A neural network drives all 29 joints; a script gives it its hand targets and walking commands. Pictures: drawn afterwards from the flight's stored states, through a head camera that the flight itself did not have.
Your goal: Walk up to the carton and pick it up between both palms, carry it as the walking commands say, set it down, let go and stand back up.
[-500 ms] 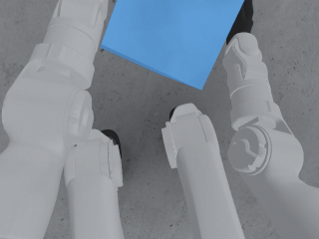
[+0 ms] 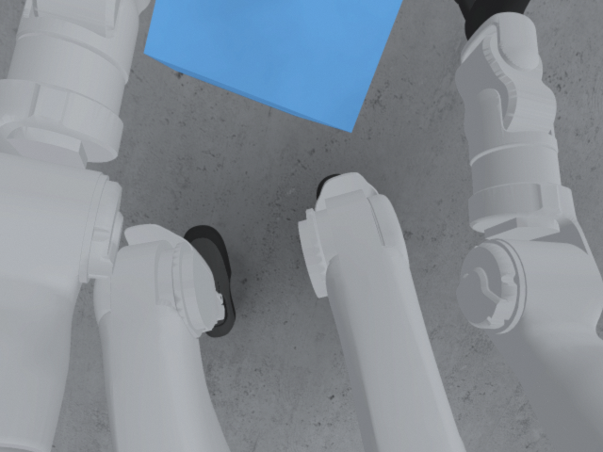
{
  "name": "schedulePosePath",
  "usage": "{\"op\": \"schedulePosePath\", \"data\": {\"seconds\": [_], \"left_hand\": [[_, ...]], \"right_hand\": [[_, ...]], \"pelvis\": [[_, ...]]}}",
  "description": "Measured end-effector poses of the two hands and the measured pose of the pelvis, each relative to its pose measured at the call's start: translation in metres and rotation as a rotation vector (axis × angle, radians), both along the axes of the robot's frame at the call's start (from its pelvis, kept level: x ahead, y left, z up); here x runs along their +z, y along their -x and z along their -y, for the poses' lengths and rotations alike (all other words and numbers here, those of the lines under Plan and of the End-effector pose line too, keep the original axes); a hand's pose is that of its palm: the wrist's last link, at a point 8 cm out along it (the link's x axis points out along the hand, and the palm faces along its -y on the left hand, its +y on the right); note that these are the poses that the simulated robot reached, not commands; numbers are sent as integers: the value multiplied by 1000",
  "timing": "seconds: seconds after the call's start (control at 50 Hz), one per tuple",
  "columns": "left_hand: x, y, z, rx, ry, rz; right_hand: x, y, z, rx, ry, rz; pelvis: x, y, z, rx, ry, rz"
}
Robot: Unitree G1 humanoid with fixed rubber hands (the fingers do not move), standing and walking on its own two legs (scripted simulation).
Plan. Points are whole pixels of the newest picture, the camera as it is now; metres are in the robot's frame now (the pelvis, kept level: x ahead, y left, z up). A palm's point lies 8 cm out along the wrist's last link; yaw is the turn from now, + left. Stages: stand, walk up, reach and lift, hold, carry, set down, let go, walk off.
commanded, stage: set down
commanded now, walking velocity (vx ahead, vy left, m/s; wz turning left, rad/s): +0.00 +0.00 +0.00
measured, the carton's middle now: out of the picture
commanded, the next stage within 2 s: let go in 0.94 s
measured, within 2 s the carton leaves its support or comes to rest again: rests again in 0.14 s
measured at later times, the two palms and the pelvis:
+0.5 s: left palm out of the picture +0.60 +0.04 +0.02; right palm out of the picture +0.46 -0.27 +0.02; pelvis +0.03 -0.01 +0.12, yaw +0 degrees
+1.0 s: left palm out of the picture +0.58 +0.05 +0.15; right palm out of the picture +0.44 -0.26 +0.15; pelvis +0.07 -0.01 +0.24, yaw +0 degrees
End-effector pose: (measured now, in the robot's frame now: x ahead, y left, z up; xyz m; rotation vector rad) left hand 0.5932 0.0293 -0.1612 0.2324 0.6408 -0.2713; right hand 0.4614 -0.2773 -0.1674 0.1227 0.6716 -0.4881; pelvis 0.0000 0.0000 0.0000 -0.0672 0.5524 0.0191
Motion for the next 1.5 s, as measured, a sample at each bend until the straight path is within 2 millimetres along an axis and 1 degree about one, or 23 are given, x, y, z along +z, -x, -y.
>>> {"op": "schedulePosePath", "data": {"seconds": [0.04,0.08,0.16,0.26,0.3,0.36,0.42,0.46,0.52,0.6,0.66,0.74,0.86,0.96,1.02,1.08,1.12,1.18,1.26,1.3,1.34,1.42,1.5], "left_hand": [[14,0,2,-4,-5,-3],[32,-1,4,-2,-2,6],[59,-2,1,13,-28,-38],[109,-12,3,24,13,-9],[126,-12,4,22,19,-16],[148,-14,0,27,13,-15],[163,-12,-5,30,20,-17],[173,-9,-8,36,34,-13],[186,-6,-12,32,27,-10],[204,-3,-22,41,6,-14],[222,-2,-28,42,-1,-6],[253,-2,-25,18,3,19],[289,2,-16,-7,12,12],[310,6,-16,23,19,19],[310,10,-21,47,-12,-9],[309,13,-22,72,-11,11],[309,16,-25,98,-3,31],[303,27,-34,145,-20,15],[309,52,-49,191,-61,10],[321,68,-56,200,-68,12],[331,87,-65,217,-92,-6],[359,124,-77,270,-73,-36],[379,142,-81,291,-50,-42]], "right_hand": [[14,2,1,-4,4,5],[32,4,4,-16,10,22],[65,8,10,-30,2,10],[111,6,13,-28,18,20],[129,4,12,-30,13,18],[147,-1,5,-16,-3,11],[161,-3,-7,13,-11,0],[173,-2,-11,10,1,-3],[191,2,-9,7,25,-11],[220,6,0,-25,31,12],[238,6,-2,-17,27,10],[263,7,-7,-4,25,9],[301,12,-7,-21,29,20],[319,15,-15,5,35,24],[312,18,-20,22,37,-27],[306,20,-25,59,47,-37],[306,21,-26,87,74,-36],[307,27,-21,133,103,-62],[324,40,-14,202,124,-73],[337,49,-14,241,110,-74],[350,63,-14,294,115,-103],[380,91,-13,362,90,-122],[399,107,-12,371,85,-132]], "pelvis": [[7,-1,0,0,-8,14],[16,-2,1,-1,-14,29],[34,-8,3,-15,-23,-4],[55,-16,7,-25,-41,-85],[65,-19,9,-26,-45,-110],[82,-22,10,-36,-40,-146],[100,-25,11,-39,-45,-176],[111,-28,11,-34,-47,-187],[126,-31,11,-33,-42,-196],[146,-37,10,-36,-34,-199],[164,-41,9,-39,-40,-199],[185,-49,8,-31,-38,-195],[217,-62,6,-32,-33,-177],[236,-70,5,-41,-42,-161],[244,-73,5,-33,-38,-165],[248,-74,8,-34,-35,-179],[250,-75,10,-33,-35,-181],[255,-75,14,-26,-34,-178],[267,-78,20,-23,-36,-164],[276,-81,23,-22,-38,-139],[286,-84,26,-23,-49,-99],[305,-94,29,-17,-54,-4],[317,-99,29,-18,-57,89]]}}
